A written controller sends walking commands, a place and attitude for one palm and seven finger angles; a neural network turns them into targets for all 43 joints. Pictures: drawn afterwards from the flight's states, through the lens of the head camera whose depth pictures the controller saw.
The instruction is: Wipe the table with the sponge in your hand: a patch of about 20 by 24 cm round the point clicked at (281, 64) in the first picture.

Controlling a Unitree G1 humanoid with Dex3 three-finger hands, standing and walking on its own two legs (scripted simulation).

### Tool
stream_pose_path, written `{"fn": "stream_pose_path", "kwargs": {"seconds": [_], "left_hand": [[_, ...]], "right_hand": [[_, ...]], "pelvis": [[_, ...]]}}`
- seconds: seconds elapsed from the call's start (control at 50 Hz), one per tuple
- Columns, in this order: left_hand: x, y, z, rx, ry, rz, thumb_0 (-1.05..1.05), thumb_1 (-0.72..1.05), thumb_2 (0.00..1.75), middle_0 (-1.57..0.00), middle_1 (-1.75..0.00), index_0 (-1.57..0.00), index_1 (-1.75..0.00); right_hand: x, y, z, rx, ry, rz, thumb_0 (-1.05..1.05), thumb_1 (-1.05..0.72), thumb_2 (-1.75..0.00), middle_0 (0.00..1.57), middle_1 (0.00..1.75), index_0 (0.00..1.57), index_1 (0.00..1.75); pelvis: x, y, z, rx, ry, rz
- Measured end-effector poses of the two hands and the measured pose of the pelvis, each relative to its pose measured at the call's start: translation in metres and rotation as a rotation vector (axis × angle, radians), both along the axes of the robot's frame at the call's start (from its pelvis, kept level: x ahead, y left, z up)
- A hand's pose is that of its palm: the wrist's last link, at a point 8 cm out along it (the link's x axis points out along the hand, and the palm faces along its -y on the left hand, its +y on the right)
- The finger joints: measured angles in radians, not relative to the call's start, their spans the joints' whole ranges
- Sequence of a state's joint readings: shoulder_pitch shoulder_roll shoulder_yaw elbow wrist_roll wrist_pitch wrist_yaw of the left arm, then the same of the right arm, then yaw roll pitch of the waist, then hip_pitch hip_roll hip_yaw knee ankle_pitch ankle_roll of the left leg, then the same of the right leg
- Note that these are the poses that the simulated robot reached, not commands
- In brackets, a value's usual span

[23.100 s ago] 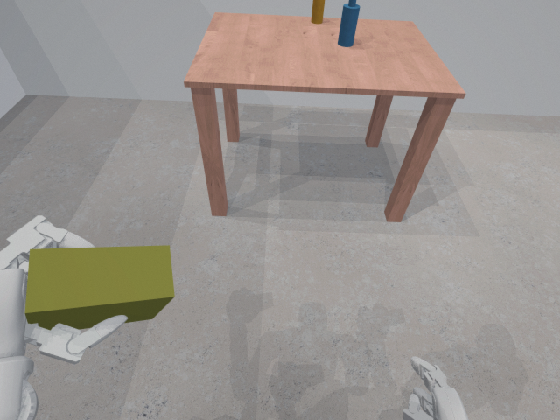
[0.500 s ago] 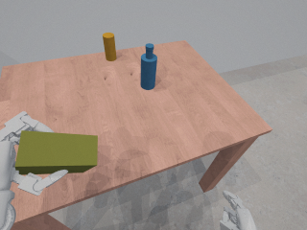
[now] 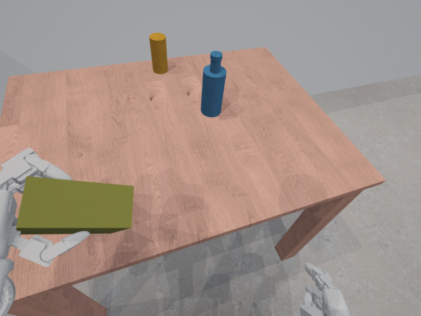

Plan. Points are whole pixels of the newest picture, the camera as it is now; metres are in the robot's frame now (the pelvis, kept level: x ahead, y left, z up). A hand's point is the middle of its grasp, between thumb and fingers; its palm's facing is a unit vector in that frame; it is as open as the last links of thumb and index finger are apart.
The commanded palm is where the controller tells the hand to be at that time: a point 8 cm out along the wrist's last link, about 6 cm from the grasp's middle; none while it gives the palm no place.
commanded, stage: come to a stop and stand still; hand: left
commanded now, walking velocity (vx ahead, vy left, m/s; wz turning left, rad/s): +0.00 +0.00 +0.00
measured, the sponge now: (92, 210) +0.23 +0.21 +0.12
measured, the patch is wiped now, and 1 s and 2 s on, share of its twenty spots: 0.00 0.00 0.00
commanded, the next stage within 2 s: look again from close up in 0.40 s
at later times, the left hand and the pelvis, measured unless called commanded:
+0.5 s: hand (47, 205) +0.21 +0.25 +0.16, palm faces +0.37 -0.86 -0.36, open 10.1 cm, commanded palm +0.16 +0.28 +0.18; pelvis +0.00 +0.00 +0.00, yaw +0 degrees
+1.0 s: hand (55, 206) +0.22 +0.24 +0.16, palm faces +0.35 -0.85 -0.39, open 10.1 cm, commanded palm +0.16 +0.27 +0.18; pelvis +0.00 -0.01 +0.00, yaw +0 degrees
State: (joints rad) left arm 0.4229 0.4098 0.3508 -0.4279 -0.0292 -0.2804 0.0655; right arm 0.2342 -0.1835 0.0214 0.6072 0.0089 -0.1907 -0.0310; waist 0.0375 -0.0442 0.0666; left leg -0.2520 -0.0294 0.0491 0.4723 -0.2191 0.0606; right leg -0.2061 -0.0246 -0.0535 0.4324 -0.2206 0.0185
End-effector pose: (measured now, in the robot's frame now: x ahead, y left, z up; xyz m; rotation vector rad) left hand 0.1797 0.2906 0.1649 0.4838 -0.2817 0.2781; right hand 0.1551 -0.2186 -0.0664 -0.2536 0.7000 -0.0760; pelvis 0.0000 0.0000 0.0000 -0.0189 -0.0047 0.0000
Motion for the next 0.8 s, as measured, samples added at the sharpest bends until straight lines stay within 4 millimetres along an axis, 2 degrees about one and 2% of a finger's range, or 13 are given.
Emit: {"fn": "stream_pose_path", "kwargs": {"seconds": [0.06, 0.14, 0.28, 0.44, 0.62, 0.8], "left_hand": [[0.002, 0.007, 0.005, -0.016, -0.040, 0.039, -0.01, -0.51, 1.03, -0.73, -1.34, -0.75, -1.33], [0.004, 0.003, 0.013, -0.039, -0.089, 0.036, -0.01, -0.51, 1.03, -0.73, -1.35, -0.75, -1.33], [0.004, -0.003, 0.011, -0.049, -0.063, 0.007, -0.01, -0.51, 1.03, -0.73, -1.35, -0.75, -1.33], [-0.003, 0.001, 0.005, -0.052, -0.017, 0.038, -0.01, -0.51, 1.03, -0.73, -1.35, -0.75, -1.33], [-0.003, -0.005, 0.008, -0.040, -0.016, 0.030, -0.01, -0.51, 1.03, -0.73, -1.35, -0.75, -1.33], [-0.002, -0.009, 0.009, -0.023, 0.006, 0.019, -0.01, -0.51, 1.03, -0.73, -1.35, -0.75, -1.33]], "right_hand": [[0.011, 0.003, 0.004, -0.003, -0.019, 0.021, 0.02, -0.90, -0.90, 0.21, 0.30, 0.20, 0.30], [0.026, 0.007, 0.013, -0.001, -0.067, 0.036, 0.02, -0.90, -0.90, 0.21, 0.30, 0.20, 0.30], [0.038, 0.010, 0.023, 0.003, -0.113, 0.032, 0.01, -0.90, -0.90, 0.21, 0.30, 0.20, 0.30], [0.026, 0.007, 0.017, -0.005, -0.070, 0.024, 0.01, -0.90, -0.90, 0.21, 0.30, 0.20, 0.30], [0.008, 0.000, 0.006, -0.004, -0.014, -0.001, 0.02, -0.90, -0.90, 0.21, 0.30, 0.20, 0.30], [0.003, -0.007, 0.005, -0.001, -0.013, -0.025, 0.02, -0.90, -0.90, 0.21, 0.30, 0.20, 0.30]], "pelvis": [[0.002, 0.000, 0.000, -0.002, -0.004, 0.002], [0.004, 0.002, 0.001, -0.004, -0.006, 0.000], [0.003, 0.003, 0.002, -0.007, -0.004, -0.001], [0.000, 0.001, 0.003, -0.009, -0.003, 0.002], [-0.003, 0.000, 0.003, -0.009, -0.005, 0.004], [-0.002, -0.002, 0.004, -0.007, -0.002, 0.002]]}}
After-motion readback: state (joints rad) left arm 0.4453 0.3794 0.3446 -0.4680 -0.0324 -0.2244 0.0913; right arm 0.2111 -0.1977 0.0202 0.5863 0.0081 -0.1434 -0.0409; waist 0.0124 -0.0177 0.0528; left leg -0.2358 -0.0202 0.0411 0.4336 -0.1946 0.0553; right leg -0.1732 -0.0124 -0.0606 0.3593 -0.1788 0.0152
